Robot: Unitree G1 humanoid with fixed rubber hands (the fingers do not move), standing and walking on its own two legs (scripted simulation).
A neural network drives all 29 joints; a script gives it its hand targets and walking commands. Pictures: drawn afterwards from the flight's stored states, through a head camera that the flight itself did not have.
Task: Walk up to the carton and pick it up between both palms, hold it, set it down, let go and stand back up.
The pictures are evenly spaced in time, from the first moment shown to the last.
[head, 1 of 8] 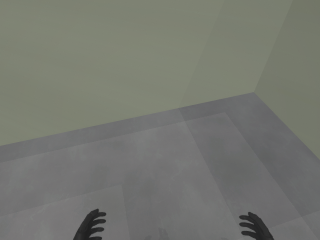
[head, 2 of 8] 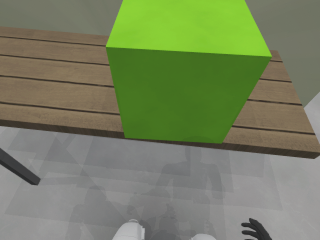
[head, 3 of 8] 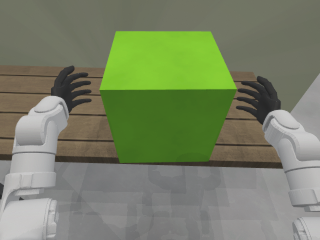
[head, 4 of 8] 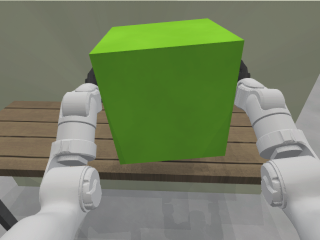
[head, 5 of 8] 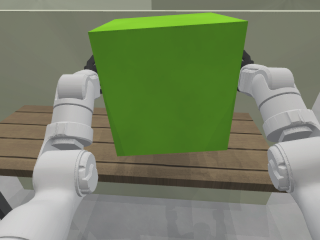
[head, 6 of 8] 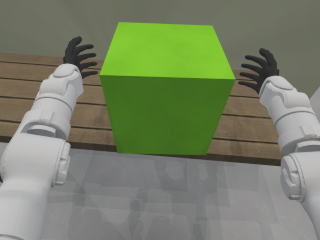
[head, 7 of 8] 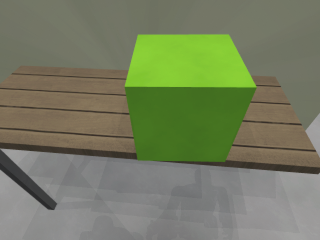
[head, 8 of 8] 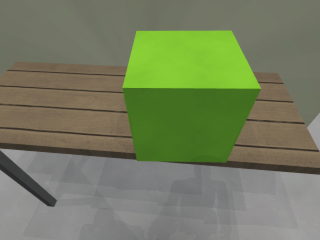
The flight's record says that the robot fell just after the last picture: no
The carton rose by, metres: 0.21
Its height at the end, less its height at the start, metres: +0.00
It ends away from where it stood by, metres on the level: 0.02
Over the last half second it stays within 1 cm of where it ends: yes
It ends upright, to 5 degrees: yes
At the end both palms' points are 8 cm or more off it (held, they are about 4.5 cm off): yes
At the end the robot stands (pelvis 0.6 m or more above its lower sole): yes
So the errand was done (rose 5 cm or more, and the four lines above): yes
